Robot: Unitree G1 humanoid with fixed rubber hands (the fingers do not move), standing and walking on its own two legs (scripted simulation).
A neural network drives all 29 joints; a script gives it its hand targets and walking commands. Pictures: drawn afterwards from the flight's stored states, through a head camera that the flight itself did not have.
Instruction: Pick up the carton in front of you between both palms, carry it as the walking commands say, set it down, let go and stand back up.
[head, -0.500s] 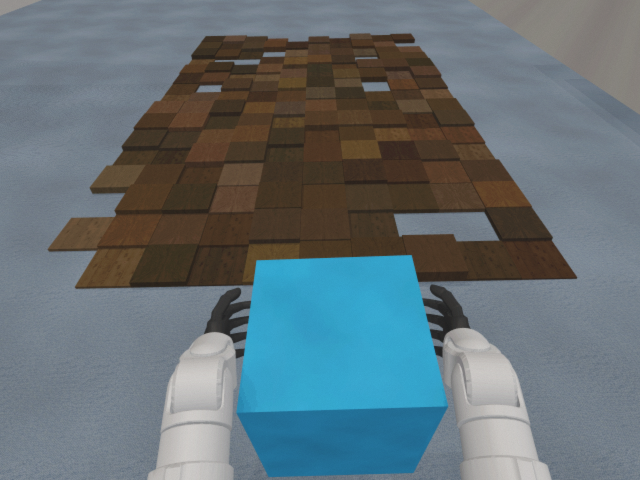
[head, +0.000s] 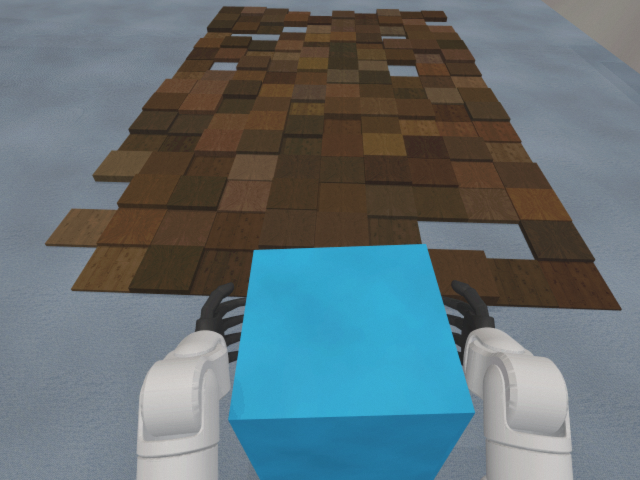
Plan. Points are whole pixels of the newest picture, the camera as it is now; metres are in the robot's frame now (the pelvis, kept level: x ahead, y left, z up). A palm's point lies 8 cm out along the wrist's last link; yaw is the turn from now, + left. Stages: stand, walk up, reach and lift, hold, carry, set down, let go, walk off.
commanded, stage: carry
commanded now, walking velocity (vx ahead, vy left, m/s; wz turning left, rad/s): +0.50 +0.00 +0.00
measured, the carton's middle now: (343, 372) +0.26 -0.01 +0.01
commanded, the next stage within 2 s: none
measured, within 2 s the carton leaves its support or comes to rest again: neither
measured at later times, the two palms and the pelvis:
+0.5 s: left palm (228, 166) +0.59 +0.18 +0.09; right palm (404, 171) +0.57 -0.12 +0.10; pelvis +0.31 +0.05 +0.01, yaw -3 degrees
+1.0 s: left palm (258, 54) +0.97 +0.16 +0.14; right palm (387, 54) +0.97 -0.14 +0.14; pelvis +0.59 +0.01 -0.01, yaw -1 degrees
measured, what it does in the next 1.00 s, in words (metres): walks ahead: left foot, then right foot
